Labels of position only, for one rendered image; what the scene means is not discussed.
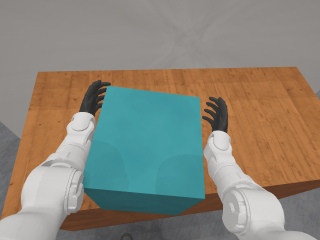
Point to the robot left upper arm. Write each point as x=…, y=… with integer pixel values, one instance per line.
x=51, y=193

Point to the right robot forearm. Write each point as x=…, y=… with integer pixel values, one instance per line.
x=222, y=167

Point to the robot left hand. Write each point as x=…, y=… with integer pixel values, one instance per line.
x=90, y=101

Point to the robot right upper arm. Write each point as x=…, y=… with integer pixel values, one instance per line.
x=256, y=215

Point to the robot right hand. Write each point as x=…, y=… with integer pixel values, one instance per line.
x=220, y=122

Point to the pedestal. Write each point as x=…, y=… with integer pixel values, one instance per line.
x=273, y=124

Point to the left robot forearm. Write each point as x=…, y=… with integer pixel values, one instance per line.
x=74, y=150

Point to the carton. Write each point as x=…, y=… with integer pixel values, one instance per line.
x=146, y=154

